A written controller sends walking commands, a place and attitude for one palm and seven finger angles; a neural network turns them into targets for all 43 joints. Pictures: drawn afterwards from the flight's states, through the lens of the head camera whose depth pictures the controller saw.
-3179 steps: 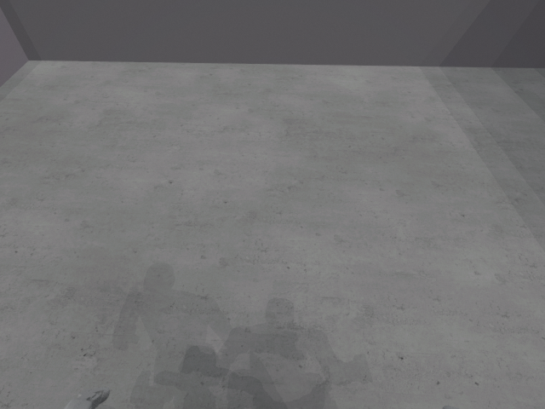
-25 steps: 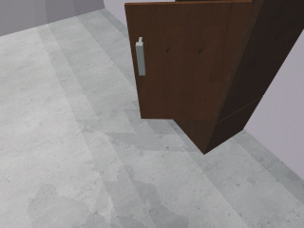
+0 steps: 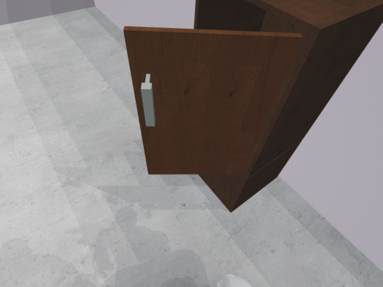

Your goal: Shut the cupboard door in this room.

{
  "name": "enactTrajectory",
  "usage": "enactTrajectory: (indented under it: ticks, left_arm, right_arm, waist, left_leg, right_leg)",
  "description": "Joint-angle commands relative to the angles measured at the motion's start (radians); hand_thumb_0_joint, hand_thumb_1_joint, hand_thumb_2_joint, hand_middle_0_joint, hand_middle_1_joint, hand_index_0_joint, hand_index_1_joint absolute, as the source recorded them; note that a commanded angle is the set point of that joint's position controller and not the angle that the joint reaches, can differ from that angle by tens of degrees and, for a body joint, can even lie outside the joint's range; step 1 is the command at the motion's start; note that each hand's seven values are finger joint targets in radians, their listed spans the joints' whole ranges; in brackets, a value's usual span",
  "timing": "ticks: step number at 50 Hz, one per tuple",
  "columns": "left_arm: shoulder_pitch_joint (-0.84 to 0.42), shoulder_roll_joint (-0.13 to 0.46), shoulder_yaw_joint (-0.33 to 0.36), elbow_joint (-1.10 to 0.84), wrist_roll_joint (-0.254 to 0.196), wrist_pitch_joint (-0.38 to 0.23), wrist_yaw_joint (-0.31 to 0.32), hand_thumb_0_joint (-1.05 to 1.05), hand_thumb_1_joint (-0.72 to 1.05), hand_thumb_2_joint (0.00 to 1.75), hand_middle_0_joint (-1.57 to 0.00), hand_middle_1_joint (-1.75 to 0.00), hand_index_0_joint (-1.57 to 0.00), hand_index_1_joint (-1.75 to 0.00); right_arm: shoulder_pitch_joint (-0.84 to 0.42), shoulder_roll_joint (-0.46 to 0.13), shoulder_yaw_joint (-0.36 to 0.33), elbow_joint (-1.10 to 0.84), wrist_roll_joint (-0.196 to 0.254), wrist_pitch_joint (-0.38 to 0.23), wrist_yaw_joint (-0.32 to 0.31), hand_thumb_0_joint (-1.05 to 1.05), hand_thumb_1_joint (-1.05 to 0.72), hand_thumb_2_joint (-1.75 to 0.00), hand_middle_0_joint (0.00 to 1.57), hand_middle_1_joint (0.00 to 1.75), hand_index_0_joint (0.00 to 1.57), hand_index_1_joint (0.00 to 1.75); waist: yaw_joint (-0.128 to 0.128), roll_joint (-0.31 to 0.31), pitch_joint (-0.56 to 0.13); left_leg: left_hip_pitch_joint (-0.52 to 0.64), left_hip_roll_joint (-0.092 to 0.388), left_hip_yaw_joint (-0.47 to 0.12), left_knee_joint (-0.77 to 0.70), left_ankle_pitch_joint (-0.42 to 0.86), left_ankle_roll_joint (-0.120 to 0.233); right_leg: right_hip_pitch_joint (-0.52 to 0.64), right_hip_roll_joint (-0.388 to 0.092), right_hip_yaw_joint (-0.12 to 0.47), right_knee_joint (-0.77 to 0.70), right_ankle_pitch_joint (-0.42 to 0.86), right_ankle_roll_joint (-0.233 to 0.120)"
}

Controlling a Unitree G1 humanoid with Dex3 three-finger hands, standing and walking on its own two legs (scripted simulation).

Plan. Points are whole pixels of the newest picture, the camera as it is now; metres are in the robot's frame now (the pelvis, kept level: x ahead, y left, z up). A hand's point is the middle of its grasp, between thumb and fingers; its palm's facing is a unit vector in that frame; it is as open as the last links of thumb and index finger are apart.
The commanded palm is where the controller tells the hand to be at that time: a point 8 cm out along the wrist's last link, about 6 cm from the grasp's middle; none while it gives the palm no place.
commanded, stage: take the last steps up to it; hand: left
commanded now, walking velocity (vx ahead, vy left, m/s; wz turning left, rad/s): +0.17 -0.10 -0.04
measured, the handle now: (149, 100) +0.54 +0.13 +0.06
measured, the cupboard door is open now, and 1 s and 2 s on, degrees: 56 56 56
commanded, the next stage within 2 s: come to a stop and stand still in 0.06 s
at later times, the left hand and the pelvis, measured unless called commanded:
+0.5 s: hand (142, 282) +0.16 +0.12 -0.17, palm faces +0.06 -0.97 -0.24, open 7.3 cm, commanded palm none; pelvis +0.10 -0.07 +0.00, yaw +0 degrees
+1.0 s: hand out of the picture +0.09 +0.26 -0.17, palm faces +0.02 -0.95 -0.31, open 7.4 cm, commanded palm none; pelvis +0.05 +0.05 -0.02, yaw -2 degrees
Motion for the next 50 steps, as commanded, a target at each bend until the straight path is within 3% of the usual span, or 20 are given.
enactTrajectory:
  ticks: [1,5,6,7,8,9,13,17,24,31,32,34,35,36,38,39,40,41,46,50]
  left_arm:
    - [-0.057,0.005,-0.013,-0.075,-0.006,-0.029,-0.002,0.00,0.90,0.90,-0.20,-0.30,-0.20,-0.30]
    - [0.101,0.057,0.008,-0.019,-0.003,-0.043,0.004,0.00,0.90,0.90,-0.20,-0.30,-0.20,-0.30]
    - [0.198,0.123,0.021,0.011,0.001,-0.053,0.014,0.00,0.90,0.90,-0.20,-0.30,-0.20,-0.30]
    - [0.296,0.217,0.043,0.045,0.004,-0.067,0.029,0.00,0.90,0.90,-0.20,-0.30,-0.20,-0.30]
    - [0.277,0.221,0.035,0.041,-0.014,-0.063,0.039,0.00,0.90,0.90,-0.20,-0.30,-0.20,-0.30]
    - [0.191,0.166,0.023,0.023,-0.014,-0.068,0.049,0.00,0.90,0.90,-0.20,-0.30,-0.20,-0.30]
    - [0.012,0.071,-0.021,-0.024,-0.011,-0.073,0.071,0.00,0.90,0.90,-0.20,-0.30,-0.20,-0.30]
    - [0.040,0.098,-0.001,-0.022,-0.009,-0.053,0.084,0.00,0.90,0.90,-0.20,-0.30,-0.20,-0.30]
    - [0.052,0.122,0.013,-0.039,-0.007,-0.040,0.096,0.00,0.90,0.90,-0.20,-0.30,-0.20,-0.30]
    - [0.050,0.159,0.020,-0.059,0.010,-0.028,0.083,0.00,0.90,0.90,-0.20,-0.30,-0.20,-0.30]
    - [0.122,0.172,-0.001,-0.088,0.008,-0.043,0.127,0.00,0.90,0.90,-0.20,-0.30,-0.20,-0.30]
    - [0.086,0.204,0.010,-0.113,0.006,-0.028,0.114,0.00,0.90,0.90,-0.20,-0.30,-0.20,-0.30]
    - [0.058,0.200,0.000,-0.111,0.000,-0.024,0.110,0.00,0.90,0.90,-0.20,-0.30,-0.20,-0.30]
    - [0.047,0.148,-0.015,-0.123,-0.004,-0.014,0.104,0.00,0.90,0.90,-0.20,-0.30,-0.20,-0.30]
    - [0.066,0.065,-0.030,-0.129,-0.010,0.003,0.097,0.00,0.90,0.90,-0.20,-0.30,-0.20,-0.30]
    - [0.078,0.056,-0.029,-0.138,-0.009,0.005,0.097,0.00,0.90,0.90,-0.20,-0.30,-0.20,-0.30]
    - [0.039,0.059,-0.036,-0.123,-0.001,0.016,0.094,0.00,0.90,0.90,-0.20,-0.30,-0.20,-0.30]
    - [0.050,0.069,-0.036,-0.118,-0.003,0.017,0.091,0.00,0.90,0.90,-0.20,-0.30,-0.20,-0.30]
    - [0.110,0.059,-0.036,-0.094,-0.009,-0.001,0.072,0.00,0.90,0.90,-0.20,-0.30,-0.20,-0.30]
    - [0.094,0.086,-0.050,-0.098,-0.008,-0.023,0.074,0.00,0.90,0.90,-0.20,-0.30,-0.20,-0.30]
  right_arm:
    - [0.054,-0.190,-0.055,-0.023,0.003,0.000,-0.001,0.00,-0.90,-0.90,0.20,0.30,0.20,0.30]
    - [0.017,-0.203,-0.068,-0.017,0.012,0.018,0.005,0.00,-0.90,-0.90,0.20,0.30,0.20,0.30]
    - [0.009,-0.160,-0.057,-0.019,0.019,0.018,0.015,0.00,-0.90,-0.90,0.20,0.30,0.20,0.30]
    - [0.014,-0.073,-0.037,-0.044,0.031,0.019,0.022,0.00,-0.90,-0.90,0.20,0.30,0.20,0.30]
    - [-0.006,-0.103,-0.041,-0.060,0.032,0.034,0.016,0.00,-0.90,-0.90,0.20,0.30,0.20,0.30]
    - [-0.013,-0.095,-0.042,-0.044,0.032,0.034,0.015,0.00,-0.90,-0.90,0.20,0.30,0.20,0.30]
    - [0.037,-0.059,-0.022,0.025,0.042,0.063,0.002,0.00,-0.90,-0.90,0.20,0.30,0.20,0.30]
    - [-0.033,-0.076,-0.035,-0.002,0.035,0.103,0.007,0.00,-0.90,-0.90,0.20,0.30,0.20,0.30]
    - [-0.156,-0.129,-0.059,-0.080,0.024,0.124,0.018,0.00,-0.90,-0.90,0.20,0.30,0.20,0.30]
    - [-0.193,-0.110,-0.049,-0.110,0.035,0.096,0.024,0.00,-0.90,-0.90,0.20,0.30,0.20,0.30]
    - [-0.159,-0.147,-0.064,-0.194,0.040,0.069,0.020,0.00,-0.90,-0.90,0.20,0.30,0.20,0.30]
    - [-0.177,-0.109,-0.058,-0.219,0.041,0.067,0.020,0.00,-0.90,-0.90,0.20,0.30,0.20,0.30]
    - [-0.126,-0.109,-0.054,-0.207,0.041,0.063,0.021,0.00,-0.90,-0.90,0.20,0.30,0.20,0.30]
    - [-0.098,-0.127,-0.050,-0.207,0.034,0.057,0.020,0.00,-0.90,-0.90,0.20,0.30,0.20,0.30]
    - [-0.140,-0.221,-0.061,-0.234,0.019,0.059,0.016,0.00,-0.90,-0.90,0.20,0.30,0.20,0.30]
    - [-0.151,-0.218,-0.057,-0.248,0.010,0.064,0.014,0.00,-0.90,-0.90,0.20,0.30,0.20,0.30]
    - [-0.147,-0.187,-0.048,-0.240,0.013,0.054,0.009,0.00,-0.90,-0.90,0.20,0.30,0.20,0.30]
    - [-0.165,-0.171,-0.035,-0.233,0.013,0.053,0.005,0.00,-0.90,-0.90,0.20,0.30,0.20,0.30]
    - [-0.176,-0.169,-0.027,-0.218,0.019,0.048,0.005,0.00,-0.90,-0.90,0.20,0.30,0.20,0.30]
    - [-0.108,-0.139,-0.017,-0.187,0.025,0.038,0.011,0.00,-0.90,-0.90,0.20,0.30,0.20,0.30]
  waist:
    - [-0.016,0.214,0.048]
    - [0.067,0.115,-0.038]
    - [0.117,-0.038,-0.062]
    - [0.147,-0.331,-0.129]
    - [0.129,-0.271,-0.124]
    - [0.094,-0.169,-0.068]
    - [0.001,-0.075,-0.125]
    - [0.030,-0.014,-0.118]
    - [0.048,-0.081,-0.114]
    - [0.061,-0.183,-0.142]
    - [0.027,-0.026,-0.312]
    - [0.035,0.027,-0.275]
    - [-0.003,0.001,-0.235]
    - [-0.003,0.063,-0.182]
    - [0.034,0.194,-0.049]
    - [0.041,0.116,-0.006]
    - [0.019,0.245,0.050]
    - [0.040,0.246,0.088]
    - [0.069,0.101,0.063]
    - [0.026,0.019,0.036]
  left_leg:
    - [-0.029,0.190,-0.074,-0.112,0.331,0.130]
    - [-0.112,0.149,-0.031,0.075,0.213,0.076]
    - [-0.257,0.071,0.022,0.260,0.097,0.044]
    - [-0.426,-0.075,0.051,0.545,-0.339,0.013]
    - [-0.412,-0.047,-0.078,0.694,-0.412,0.028]
    - [-0.422,-0.024,-0.118,0.735,-0.308,0.025]
    - [-0.235,-0.013,-0.155,0.602,-0.183,-0.006]
    - [-0.276,-0.068,-0.143,0.577,-0.170,-0.025]
    - [-0.399,-0.086,-0.206,0.696,-0.151,-0.039]
    - [-0.242,-0.102,-0.132,0.366,-0.166,-0.025]
    - [-0.234,-0.151,-0.087,0.383,-0.249,-0.035]
    - [-0.152,-0.145,-0.082,0.183,-0.080,0.005]
    - [-0.063,-0.139,-0.072,0.057,0.029,0.009]
    - [-0.005,-0.089,-0.087,-0.005,0.093,0.020]
    - [-0.120,0.140,-0.301,-0.028,0.360,0.122]
    - [-0.152,0.146,-0.264,-0.019,0.361,0.149]
    - [-0.211,0.117,-0.319,-0.073,0.363,0.137]
    - [-0.251,0.101,-0.306,-0.075,0.350,0.155]
    - [-0.242,0.052,-0.273,-0.051,0.103,0.152]
    - [-0.178,-0.022,-0.278,-0.077,-0.126,0.099]
  right_leg:
    - [0.054,0.007,-0.067,-0.216,0.052,-0.003]
    - [0.376,0.043,-0.082,-0.419,0.133,-0.020]
    - [0.539,-0.041,0.044,-0.489,0.096,-0.055]
    - [0.647,-0.286,0.371,-0.630,0.101,-0.147]
    - [0.538,-0.340,0.422,-0.713,0.073,-0.190]
    - [0.481,-0.309,0.360,-0.705,0.199,-0.192]
    - [0.341,-0.247,0.116,-0.585,0.829,-0.164]
    - [0.364,-0.287,0.142,-0.586,0.836,-0.202]
    - [0.421,-0.319,0.160,-0.582,0.781,-0.218]
    - [0.404,-0.265,0.146,-0.555,0.586,-0.202]
    - [0.593,-0.292,0.288,-0.465,1.062,-0.166]
    - [0.435,-0.245,0.181,-0.408,0.571,-0.158]
    - [0.358,-0.197,0.127,-0.384,0.460,-0.113]
    - [0.282,-0.123,0.056,-0.344,0.282,-0.066]
    - [0.150,-0.005,-0.031,-0.279,-0.130,0.002]
    - [0.143,0.010,-0.029,-0.256,-0.145,-0.002]
    - [0.142,0.016,-0.016,-0.190,-0.184,0.002]
    - [0.148,0.022,0.014,-0.143,-0.189,-0.007]
    - [0.232,0.024,0.036,-0.311,-0.022,-0.016]
    - [0.208,-0.049,0.185,-0.510,-0.039,-0.078]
